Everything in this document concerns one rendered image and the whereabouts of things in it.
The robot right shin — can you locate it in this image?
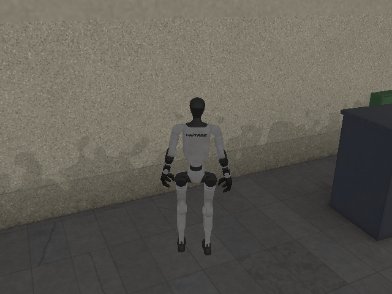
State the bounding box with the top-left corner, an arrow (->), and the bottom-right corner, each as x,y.
203,206 -> 213,247

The left robot upper arm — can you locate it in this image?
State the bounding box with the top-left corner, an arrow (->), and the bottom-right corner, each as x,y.
167,124 -> 184,157

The right robot upper arm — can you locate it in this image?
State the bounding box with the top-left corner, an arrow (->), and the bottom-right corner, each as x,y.
209,124 -> 225,159

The robot right hand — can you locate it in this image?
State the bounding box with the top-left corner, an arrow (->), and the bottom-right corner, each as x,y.
218,177 -> 232,193

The humanoid robot head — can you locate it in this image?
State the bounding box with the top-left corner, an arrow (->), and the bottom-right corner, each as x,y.
186,97 -> 208,127

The robot right forearm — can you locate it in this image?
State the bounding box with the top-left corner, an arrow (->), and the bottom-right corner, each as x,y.
219,150 -> 231,178

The robot left hand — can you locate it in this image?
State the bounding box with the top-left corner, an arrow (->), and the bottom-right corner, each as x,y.
160,172 -> 175,187

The robot left forearm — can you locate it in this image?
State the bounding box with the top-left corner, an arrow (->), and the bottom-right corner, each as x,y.
162,148 -> 174,175

